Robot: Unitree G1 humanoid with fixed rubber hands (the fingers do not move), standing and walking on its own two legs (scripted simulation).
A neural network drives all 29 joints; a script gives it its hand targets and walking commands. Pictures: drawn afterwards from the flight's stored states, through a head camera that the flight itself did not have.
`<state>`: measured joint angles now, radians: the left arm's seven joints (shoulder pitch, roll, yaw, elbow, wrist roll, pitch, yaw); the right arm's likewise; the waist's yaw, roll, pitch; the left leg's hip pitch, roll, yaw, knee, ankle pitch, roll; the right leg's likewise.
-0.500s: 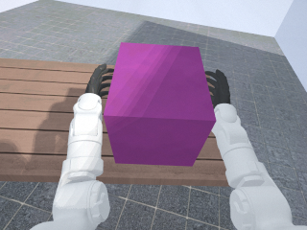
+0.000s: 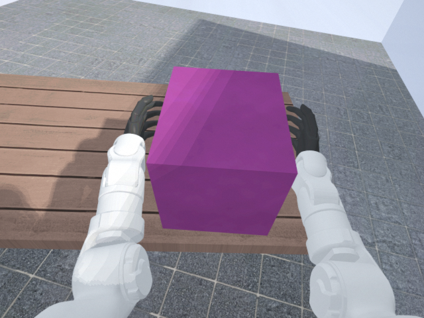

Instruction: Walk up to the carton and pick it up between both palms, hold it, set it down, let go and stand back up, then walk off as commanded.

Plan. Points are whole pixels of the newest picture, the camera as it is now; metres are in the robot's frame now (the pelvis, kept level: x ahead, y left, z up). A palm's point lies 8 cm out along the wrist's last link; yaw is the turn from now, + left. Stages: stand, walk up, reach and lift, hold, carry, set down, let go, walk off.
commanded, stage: set down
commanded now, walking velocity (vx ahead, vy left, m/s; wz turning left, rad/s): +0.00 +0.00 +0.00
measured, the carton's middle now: (220, 150) +0.43 -0.02 +0.08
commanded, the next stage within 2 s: none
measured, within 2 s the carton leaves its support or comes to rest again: rests again in 1.38 s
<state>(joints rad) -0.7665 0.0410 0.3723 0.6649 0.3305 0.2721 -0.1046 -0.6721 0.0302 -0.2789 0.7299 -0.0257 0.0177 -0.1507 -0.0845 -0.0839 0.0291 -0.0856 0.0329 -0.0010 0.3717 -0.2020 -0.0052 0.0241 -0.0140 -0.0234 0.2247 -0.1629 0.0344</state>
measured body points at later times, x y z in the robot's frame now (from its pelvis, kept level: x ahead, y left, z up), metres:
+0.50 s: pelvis +0.01 +0.00 +0.00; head +0.01 +0.04 +0.45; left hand +0.45 +0.15 +0.12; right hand +0.39 -0.18 +0.13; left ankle +0.01 +0.12 -0.75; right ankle -0.02 -0.14 -0.75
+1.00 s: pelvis +0.02 +0.00 +0.00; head +0.04 +0.04 +0.45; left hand +0.46 +0.14 +0.09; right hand +0.40 -0.18 +0.10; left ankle +0.01 +0.12 -0.75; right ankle -0.02 -0.14 -0.75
